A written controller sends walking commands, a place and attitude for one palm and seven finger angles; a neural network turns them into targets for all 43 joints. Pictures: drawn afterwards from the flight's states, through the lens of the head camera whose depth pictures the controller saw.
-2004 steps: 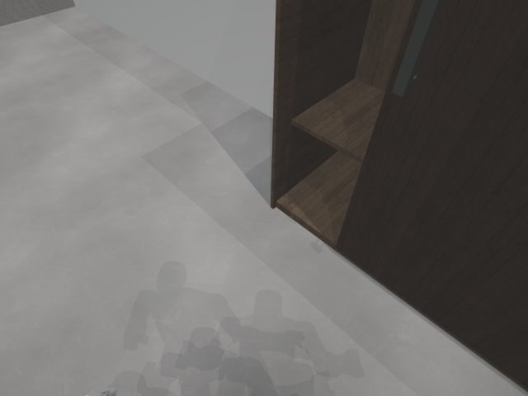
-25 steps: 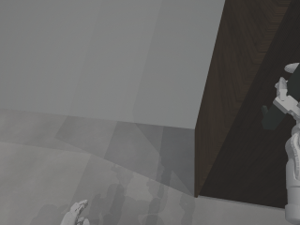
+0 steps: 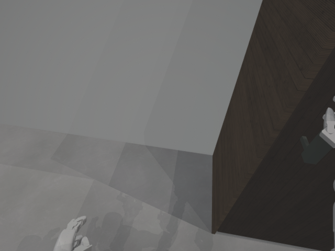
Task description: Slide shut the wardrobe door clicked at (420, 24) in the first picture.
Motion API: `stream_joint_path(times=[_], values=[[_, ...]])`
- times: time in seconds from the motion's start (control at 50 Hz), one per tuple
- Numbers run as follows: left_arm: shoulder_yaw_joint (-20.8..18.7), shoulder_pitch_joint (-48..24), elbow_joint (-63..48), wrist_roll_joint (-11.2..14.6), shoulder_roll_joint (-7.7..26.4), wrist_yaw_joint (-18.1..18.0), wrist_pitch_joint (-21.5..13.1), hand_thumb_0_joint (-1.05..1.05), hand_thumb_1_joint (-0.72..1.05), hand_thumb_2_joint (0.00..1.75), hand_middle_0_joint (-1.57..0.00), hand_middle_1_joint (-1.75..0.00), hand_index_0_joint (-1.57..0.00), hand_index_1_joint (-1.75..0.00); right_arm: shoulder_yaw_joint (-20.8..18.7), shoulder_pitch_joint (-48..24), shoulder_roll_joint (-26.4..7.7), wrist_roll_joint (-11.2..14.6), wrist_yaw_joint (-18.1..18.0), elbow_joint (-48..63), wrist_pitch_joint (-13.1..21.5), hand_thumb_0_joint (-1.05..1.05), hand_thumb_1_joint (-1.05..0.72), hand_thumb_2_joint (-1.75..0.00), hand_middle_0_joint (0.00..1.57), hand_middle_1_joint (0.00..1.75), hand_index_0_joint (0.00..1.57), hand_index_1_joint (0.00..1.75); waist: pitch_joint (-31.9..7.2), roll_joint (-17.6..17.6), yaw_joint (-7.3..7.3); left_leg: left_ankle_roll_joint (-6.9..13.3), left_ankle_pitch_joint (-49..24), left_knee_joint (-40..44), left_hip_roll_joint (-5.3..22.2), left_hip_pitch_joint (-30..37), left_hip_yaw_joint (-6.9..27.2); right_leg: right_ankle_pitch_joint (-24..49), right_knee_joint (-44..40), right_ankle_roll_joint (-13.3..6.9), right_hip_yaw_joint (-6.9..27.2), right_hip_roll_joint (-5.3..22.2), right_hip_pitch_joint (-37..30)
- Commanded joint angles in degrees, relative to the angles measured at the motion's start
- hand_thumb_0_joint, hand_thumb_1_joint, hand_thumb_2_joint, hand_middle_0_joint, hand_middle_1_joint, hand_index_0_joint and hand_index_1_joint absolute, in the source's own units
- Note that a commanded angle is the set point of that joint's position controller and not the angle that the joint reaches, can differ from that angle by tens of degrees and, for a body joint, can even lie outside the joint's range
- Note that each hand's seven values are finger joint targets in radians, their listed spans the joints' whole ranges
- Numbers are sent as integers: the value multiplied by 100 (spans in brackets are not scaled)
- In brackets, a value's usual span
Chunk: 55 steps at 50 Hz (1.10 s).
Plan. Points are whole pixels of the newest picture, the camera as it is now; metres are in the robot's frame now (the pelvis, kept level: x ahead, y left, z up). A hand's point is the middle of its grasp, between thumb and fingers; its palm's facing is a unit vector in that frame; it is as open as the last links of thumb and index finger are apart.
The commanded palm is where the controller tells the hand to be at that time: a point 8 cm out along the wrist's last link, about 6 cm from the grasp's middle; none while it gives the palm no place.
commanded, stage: stop walking and hold the door there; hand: right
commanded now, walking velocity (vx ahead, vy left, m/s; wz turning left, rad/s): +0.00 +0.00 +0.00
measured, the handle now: out of the picture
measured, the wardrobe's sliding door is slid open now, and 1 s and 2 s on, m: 0.00 0.00 0.00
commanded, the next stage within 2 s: loosen the grip on the handle in 0.06 s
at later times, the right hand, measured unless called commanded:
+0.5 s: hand (333, 130) +0.33 -0.31 +0.19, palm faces +0.55 +0.81 -0.20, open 11.7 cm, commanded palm +0.28 -0.33 +0.20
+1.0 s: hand out of the picture +0.32 -0.32 +0.18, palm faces +0.56 +0.80 -0.22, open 14.6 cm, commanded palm +0.27 -0.36 +0.19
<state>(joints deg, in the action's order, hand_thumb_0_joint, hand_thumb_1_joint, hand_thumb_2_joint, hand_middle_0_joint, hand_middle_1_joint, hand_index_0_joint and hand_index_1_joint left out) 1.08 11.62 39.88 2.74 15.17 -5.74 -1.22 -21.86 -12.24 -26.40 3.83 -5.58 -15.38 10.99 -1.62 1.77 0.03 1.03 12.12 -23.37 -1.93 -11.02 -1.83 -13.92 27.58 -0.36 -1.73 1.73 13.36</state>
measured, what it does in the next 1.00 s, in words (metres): stands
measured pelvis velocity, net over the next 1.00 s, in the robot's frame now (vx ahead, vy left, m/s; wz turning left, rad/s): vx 0.02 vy -0.01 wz -0.02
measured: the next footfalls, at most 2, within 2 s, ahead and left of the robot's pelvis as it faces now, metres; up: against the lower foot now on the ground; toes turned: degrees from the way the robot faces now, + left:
none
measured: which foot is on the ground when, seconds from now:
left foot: down 0.00-1.00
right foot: down 0.00-1.00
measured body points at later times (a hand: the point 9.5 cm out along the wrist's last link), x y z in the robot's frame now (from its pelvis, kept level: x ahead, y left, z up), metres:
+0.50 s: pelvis -0.03 +0.00 -0.01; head -0.03 +0.00 +0.44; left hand +0.14 +0.23 -0.10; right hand +0.29 -0.35 +0.20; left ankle +0.00 +0.11 -0.74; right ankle +0.01 -0.11 -0.74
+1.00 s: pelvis +0.02 -0.01 -0.01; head +0.02 +0.00 +0.44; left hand +0.21 +0.22 -0.09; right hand +0.29 -0.36 +0.19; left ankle +0.00 +0.11 -0.74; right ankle +0.01 -0.11 -0.74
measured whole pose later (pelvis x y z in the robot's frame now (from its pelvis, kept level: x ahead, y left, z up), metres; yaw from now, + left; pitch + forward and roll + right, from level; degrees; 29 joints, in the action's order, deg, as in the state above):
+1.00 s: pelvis +0.02 -0.01 -0.01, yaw -1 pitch +3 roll +0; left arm 1.6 11.1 36.9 -0.1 12.7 -5.6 -5.4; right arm -25.1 -9.5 -23.2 3.0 -3.8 -4.3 2.6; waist -3.3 0.5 3.5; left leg 0.5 18.7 -32.8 0.2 -16.7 -2.2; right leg -18.3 33.5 -1.1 -1.4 -0.3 17.8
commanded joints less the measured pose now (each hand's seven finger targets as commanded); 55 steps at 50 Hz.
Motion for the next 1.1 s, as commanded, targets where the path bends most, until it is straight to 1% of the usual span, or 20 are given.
stream_joint_path(times=[0.0, 0.12, 0.14, 0.16, 0.18, 0.2, 0.22, 0.24, 0.32, 0.38, 0.52, 0.54, 0.58, 0.68, 0.74, 0.8, 0.82, 0.86, 0.98, 1.08], values=[[-290, -480, -784, 9, 739, -35, -230, 0, 90, 90, -20, -30, -20, -30, -638, -1092, -1695, -70, -102, 442, -14, 0, -90, -90, 45, 140, 45, 140, -736, -207, -28, -42, -1050, 517, 741, 135, 799, 1015, -160, -121, 347, 330, -260], [-263, -493, -832, 10, 708, -36, -219, 0, 90, 90, -20, -30, -20, -30, -572, -1021, -1616, -61, -101, 526, 15, 0, -90, -90, 45, 140, 45, 140, -691, -219, -21, -76, -722, 575, 686, 14, 736, 911, -299, -148, 402, 356, -330], [-502, 128, -852, -139, 692, 197, -489, 0, 90, 90, -20, -30, -20, -30, -3037, -6946, -5504, -1003, 78, 2338, 353, 0, -90, -90, 45, 140, 45, 140, 254, -1480, 182, -686, -1378, 1137, 494, -727, 736, 646, 69, -229, -343, 206, 112], [-473, -628, -998, -605, 581, 167, -848, 0, 90, 90, -20, -30, -20, -30, -628, -4203, -1757, -743, 519, -867, -366, 0, -78, -84, 45, 140, 45, 140, -1549, -547, -85, 174, -3229, -516, 346, 570, 81, 2456, -274, -226, -362, -270, -64], [-514, -414, -957, -165, 695, 138, -877, 0, 90, 90, -20, -30, -20, -30, -1223, -3345, -1901, -243, 499, 804, -182, 0, -66, -78, 45, 140, 45, 140, -1841, -164, 116, 113, -2892, -536, 301, 407, -183, 3206, -159, -94, -1, -77, -660], [-510, -396, -903, -158, 616, 118, -914, 0, 90, 90, -20, -30, -20, -30, -601, -2391, -1000, -185, 590, 348, -278, 0, -54, -73, 45, 140, 45, 140, -1768, 929, 254, 136, -2056, -509, 255, 22, -217, 3434, -129, 186, -47, -10, -961], [-477, -266, -869, -144, 675, 107, -868, 0, 90, 90, -20, -30, -20, -30, -719, -2572, -999, 101, 604, 1031, -115, 0, -42, -67, 45, 140, 45, 140, -1949, 1606, 321, 67, -1314, -280, 186, -203, -151, 2732, -171, 248, 16, -67, -1432], [-465, -426, -913, -206, 655, 74, -890, 0, 90, 90, -20, -30, -20, -30, -1001, -2430, -1444, 151, 474, 1175, -131, 0, -30, -61, 45, 140, 45, 140, -1694, 1643, 381, 97, -803, -152, 209, -222, -72, 1704, -217, 189, 35, -100, -1136], [-240, -498, -1077, -206, 658, 35, -959, 0, 90, 90, -20, -30, -20, -30, -364, -2881, -1275, -323, 2, 932, -9, 0, 19, -37, 45, 140, 45, 140, -976, -299, 48, -28, 954, -10, 257, -668, 32, -690, -475, -75, 201, -95, 36], [-209, -585, -1081, -234, 655, 0, -1034, 0, 90, 90, -20, -30, -20, -30, -210, -2942, -1232, -495, -199, 835, 228, 0, 55, -20, 42, 137, 42, 137, -784, -647, 62, -61, 1679, 14, 277, -872, 138, -1338, -404, -125, 240, -117, 210], [-160, -517, -956, -248, 635, -71, -1077, 0, 90, 90, -20, -30, -20, -30, 23, -3447, -1321, -547, -68, 874, 354, 0, 55, -20, 33, 125, 33, 125, -756, 382, 34, 18, 1538, -130, 315, -880, 267, -1457, -181, -114, 261, -158, 361], [-187, -457, -955, -251, 633, -79, -1058, 0, 90, 90, -20, -30, -20, -30, -384, -2893, -1636, -528, -67, 761, 298, 0, 55, -20, 32, 123, 32, 123, -761, 448, 193, 44, 1494, -143, 307, -736, 262, -1407, -207, -108, 279, -144, 402], [-171, -499, -1031, -271, 602, -80, -1053, 0, 90, 90, -20, -30, -20, -30, -343, -2910, -1518, -429, -49, 1338, 269, 0, 55, -20, 29, 120, 29, 120, -1142, 673, 223, 82, 923, -279, 283, -519, 185, -818, -162, -118, 266, -149, 174], [-232, -301, -1012, -316, 603, -18, -1049, 0, 90, 90, -20, -30, -20, -30, -495, -2040, -1188, -79, -8, 2253, 59, 0, 55, -20, 25, 115, 25, 115, -1758, 386, 334, 83, -1341, -708, 196, -110, -9, 1861, 273, -73, 157, -117, -371], [-284, -238, -999, -314, 599, 47, -988, 0, 90, 90, -20, -30, -20, -30, -643, -1415, -1098, 34, 10, 2592, -118, 0, 55, -20, 25, 115, 25, 115, -1813, 198, 423, 34, -1934, -811, 180, -10, -41, 2510, 382, -40, 119, -95, -443], [-289, -273, -1002, -299, 580, 60, -899, 0, 90, 90, -20, -30, -20, -30, -591, -1217, -982, -2, 3, 2686, -305, 0, 55, -20, 25, 115, 25, 115, -1484, 71, 391, 29, -1906, -783, 173, -98, -60, 2444, 357, -28, 95, -89, -326], [-283, -214, -922, -273, 609, 32, -843, 0, 90, 90, -20, -30, -20, -30, -471, -1441, -899, -34, -5, 2239, -396, 0, 55, -20, 25, 115, 25, 115, -1223, -122, 226, -1, -1762, -745, 175, -305, -60, 2158, 351, -29, 82, -105, -202], [-302, -209, -965, -259, 588, -3, -756, 0, 90, 90, -20, -30, -20, -30, -780, -1231, -1166, -49, 21, 2240, -482, 0, 55, -20, 25, 115, 25, 115, -1293, -195, 319, 8, -1609, -729, 176, -201, -48, 1986, 288, -27, 110, -109, -118], [-276, -279, -1012, -278, 507, -78, -632, 0, 90, 90, -20, -30, -20, -30, -978, -1497, -1451, -60, 236, 2395, -316, 0, 55, -20, 25, 115, 25, 115, -1556, 249, 316, 22, -1692, -748, 167, -137, 19, 2039, 354, -55, 80, -150, -271], [-229, -269, -955, -255, 536, -170, -631, 0, 90, 90, -20, -30, -20, -30, -969, -1703, -1615, 17, 561, 1798, -154, 0, 55, -20, 25, 115, 25, 115, -1217, 338, 203, 22, -1254, -675, 163, -410, 25, 1563, 350, -67, 144, -165, -79]])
